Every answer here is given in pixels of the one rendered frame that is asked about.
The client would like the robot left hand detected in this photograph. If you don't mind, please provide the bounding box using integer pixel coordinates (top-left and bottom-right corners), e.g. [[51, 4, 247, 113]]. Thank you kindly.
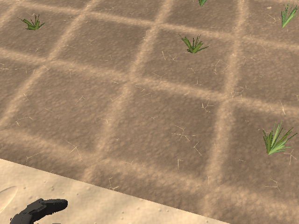
[[9, 198, 68, 224]]

